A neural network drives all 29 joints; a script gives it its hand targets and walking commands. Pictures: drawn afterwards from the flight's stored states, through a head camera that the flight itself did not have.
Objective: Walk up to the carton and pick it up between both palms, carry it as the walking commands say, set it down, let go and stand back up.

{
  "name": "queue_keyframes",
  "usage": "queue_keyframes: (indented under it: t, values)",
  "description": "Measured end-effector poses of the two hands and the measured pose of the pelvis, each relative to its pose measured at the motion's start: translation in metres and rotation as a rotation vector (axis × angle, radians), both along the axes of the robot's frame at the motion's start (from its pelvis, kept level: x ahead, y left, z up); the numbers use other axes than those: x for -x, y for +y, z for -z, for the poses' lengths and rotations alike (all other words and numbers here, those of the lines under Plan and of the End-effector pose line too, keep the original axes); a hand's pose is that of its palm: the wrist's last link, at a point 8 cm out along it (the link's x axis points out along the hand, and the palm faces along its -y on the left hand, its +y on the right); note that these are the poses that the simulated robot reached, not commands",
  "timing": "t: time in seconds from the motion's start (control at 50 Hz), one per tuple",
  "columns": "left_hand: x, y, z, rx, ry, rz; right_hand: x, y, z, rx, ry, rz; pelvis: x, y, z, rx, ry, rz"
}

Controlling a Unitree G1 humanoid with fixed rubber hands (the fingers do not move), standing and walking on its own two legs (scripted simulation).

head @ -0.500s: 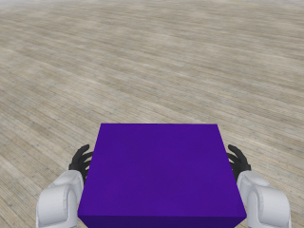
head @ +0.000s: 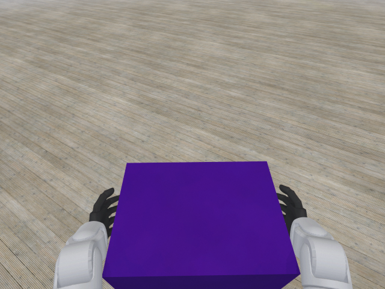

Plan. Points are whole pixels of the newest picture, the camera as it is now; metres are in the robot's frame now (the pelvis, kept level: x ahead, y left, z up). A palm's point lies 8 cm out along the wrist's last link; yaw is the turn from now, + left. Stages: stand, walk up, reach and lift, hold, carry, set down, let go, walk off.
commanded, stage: carry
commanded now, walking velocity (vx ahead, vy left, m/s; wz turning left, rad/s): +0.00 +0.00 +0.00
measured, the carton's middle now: (197, 239) +0.26 +0.01 -0.03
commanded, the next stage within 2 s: none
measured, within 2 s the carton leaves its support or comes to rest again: neither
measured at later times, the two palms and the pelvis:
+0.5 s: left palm (101, 212) +0.28 +0.21 +0.06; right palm (286, 208) +0.29 -0.18 +0.05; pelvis +0.04 +0.01 +0.00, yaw +1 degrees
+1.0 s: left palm (98, 208) +0.30 +0.22 +0.05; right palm (277, 204) +0.30 -0.17 +0.05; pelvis +0.05 +0.02 +0.00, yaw +1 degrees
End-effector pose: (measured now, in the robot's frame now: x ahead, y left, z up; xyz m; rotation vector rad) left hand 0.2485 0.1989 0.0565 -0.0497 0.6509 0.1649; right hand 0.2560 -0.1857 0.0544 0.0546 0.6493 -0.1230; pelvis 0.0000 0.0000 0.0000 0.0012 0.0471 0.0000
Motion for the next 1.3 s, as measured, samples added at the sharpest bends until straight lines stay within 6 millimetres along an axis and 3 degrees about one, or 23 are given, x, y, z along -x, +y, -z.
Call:
queue_keyframes:
  t: [0.62,1.3]
  values:
    - [-0.037,0.012,0.003,-0.034,-0.021,0.010,-0.041,0.012,0.003,0.035,-0.023,-0.033,-0.043,0.011,-0.002,0.007,0.010,-0.014]
    - [-0.051,0.023,0.010,-0.056,-0.045,0.038,-0.050,0.023,0.009,0.075,-0.046,-0.044,-0.057,0.023,-0.002,0.011,0.008,-0.011]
